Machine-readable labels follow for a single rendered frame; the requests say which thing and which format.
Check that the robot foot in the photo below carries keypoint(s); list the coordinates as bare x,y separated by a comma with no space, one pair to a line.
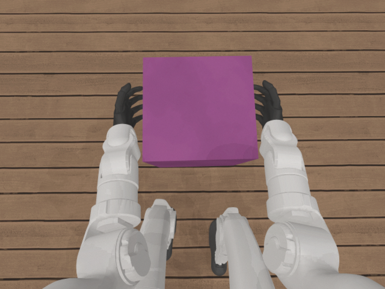
218,269
169,250

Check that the robot right foot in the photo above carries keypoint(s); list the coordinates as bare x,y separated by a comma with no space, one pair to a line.
218,269

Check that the robot left foot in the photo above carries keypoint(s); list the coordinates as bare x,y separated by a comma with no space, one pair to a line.
169,250

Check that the right robot hand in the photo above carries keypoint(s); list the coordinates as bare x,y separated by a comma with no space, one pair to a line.
271,109

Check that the left robot forearm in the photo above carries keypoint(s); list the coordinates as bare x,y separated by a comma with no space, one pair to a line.
117,187

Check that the right robot forearm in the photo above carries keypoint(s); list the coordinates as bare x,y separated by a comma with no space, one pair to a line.
286,178

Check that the carton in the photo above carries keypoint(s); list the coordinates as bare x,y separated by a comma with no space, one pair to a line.
198,111

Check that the robot left upper arm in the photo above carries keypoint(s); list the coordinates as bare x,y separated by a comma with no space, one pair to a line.
113,260

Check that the left robot hand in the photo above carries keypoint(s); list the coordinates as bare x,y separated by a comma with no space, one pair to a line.
123,112

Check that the robot right upper arm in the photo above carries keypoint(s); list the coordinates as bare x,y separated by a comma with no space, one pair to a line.
306,257

